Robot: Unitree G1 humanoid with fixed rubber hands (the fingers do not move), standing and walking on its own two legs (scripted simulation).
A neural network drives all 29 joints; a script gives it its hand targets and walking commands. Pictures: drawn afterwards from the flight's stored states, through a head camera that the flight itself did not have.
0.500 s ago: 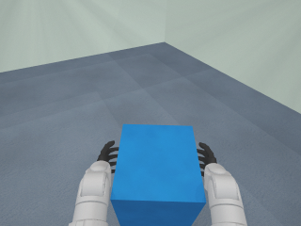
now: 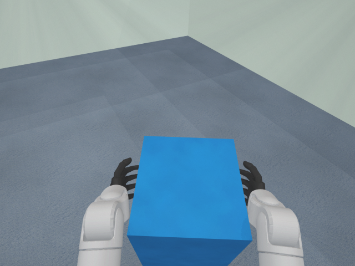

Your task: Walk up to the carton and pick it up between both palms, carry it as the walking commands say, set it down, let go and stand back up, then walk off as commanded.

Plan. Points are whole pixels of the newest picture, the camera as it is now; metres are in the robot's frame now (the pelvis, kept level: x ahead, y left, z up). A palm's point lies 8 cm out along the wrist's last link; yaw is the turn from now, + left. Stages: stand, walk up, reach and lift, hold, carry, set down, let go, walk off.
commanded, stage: carry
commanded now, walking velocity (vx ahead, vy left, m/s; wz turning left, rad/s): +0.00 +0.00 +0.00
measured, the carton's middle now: (185, 205) +0.29 -0.01 +0.01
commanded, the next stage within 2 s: none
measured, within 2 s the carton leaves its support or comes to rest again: neither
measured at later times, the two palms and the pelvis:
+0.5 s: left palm (94, 192) +0.26 +0.18 +0.11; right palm (242, 194) +0.26 -0.11 +0.11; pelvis +0.00 +0.03 +0.01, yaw +0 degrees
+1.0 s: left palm (91, 192) +0.27 +0.19 +0.10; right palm (234, 195) +0.27 -0.10 +0.10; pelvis +0.00 +0.04 +0.01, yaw +0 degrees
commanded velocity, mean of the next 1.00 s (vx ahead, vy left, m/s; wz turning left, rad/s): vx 0.00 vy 0.00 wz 0.00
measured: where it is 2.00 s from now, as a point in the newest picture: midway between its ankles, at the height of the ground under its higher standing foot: outside the picture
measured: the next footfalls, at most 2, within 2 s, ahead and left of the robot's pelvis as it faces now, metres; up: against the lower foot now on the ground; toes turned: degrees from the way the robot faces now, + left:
none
